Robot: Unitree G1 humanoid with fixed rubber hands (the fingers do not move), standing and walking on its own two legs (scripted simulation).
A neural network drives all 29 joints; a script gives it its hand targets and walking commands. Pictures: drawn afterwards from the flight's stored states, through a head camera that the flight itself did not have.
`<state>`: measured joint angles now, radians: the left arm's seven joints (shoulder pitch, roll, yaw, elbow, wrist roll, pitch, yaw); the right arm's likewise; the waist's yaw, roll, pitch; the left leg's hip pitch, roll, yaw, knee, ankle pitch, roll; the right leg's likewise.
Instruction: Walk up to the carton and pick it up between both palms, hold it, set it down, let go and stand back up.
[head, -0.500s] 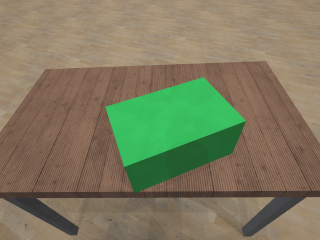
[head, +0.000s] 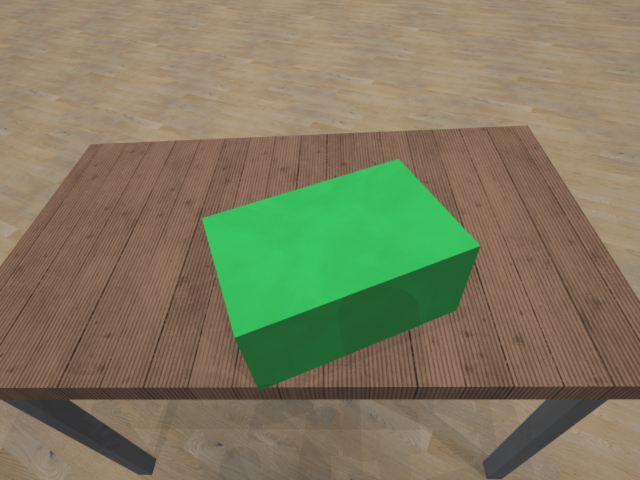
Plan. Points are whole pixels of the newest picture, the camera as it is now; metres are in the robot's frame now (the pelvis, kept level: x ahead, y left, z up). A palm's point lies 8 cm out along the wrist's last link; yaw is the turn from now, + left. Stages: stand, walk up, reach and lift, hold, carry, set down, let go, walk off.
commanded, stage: walk up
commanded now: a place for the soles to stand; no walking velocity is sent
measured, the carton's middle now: (334, 266) +0.42 +0.01 +0.03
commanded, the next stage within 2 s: reach and lift in 0.32 s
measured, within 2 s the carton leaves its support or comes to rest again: neither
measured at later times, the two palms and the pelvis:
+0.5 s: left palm out of the picture +0.12 +0.29 -0.10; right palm out of the picture +0.08 -0.31 -0.13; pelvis -0.02 +0.00 -0.02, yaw +0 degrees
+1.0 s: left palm out of the picture +0.15 +0.23 -0.04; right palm out of the picture +0.13 -0.32 -0.05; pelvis -0.02 -0.01 +0.02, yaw +0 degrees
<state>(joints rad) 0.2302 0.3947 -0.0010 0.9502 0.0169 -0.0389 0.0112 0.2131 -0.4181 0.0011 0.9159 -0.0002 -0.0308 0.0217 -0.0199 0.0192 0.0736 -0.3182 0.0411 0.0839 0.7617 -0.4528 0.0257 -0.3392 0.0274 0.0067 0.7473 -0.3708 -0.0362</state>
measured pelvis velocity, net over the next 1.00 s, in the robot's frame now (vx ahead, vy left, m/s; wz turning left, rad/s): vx -0.02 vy -0.01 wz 0.00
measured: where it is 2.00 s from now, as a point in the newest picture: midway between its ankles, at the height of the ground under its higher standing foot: outside the picture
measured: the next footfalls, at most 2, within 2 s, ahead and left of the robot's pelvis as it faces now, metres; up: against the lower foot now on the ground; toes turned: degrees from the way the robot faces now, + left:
none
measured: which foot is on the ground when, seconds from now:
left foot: down 0.00-1.00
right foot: down 0.00-1.00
